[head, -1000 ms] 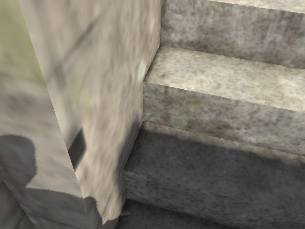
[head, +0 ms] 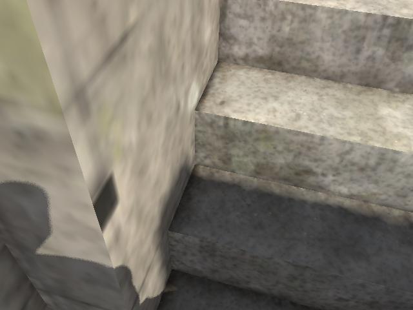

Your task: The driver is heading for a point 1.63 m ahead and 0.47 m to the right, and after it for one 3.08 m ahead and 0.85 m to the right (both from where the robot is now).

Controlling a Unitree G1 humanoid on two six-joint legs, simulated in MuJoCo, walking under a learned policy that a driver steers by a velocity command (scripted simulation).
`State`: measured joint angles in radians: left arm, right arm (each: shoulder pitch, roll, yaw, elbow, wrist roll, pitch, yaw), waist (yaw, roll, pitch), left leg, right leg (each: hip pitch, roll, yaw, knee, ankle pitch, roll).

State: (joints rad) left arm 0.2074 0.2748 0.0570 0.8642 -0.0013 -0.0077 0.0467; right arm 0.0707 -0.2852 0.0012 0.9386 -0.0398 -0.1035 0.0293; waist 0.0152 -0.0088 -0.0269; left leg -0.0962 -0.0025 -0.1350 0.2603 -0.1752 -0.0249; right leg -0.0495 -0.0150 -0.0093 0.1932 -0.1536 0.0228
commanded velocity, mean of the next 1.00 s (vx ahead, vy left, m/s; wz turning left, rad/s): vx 0.30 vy -0.08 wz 0.00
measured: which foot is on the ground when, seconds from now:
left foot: down 0.00-1.00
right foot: down 0.00-1.00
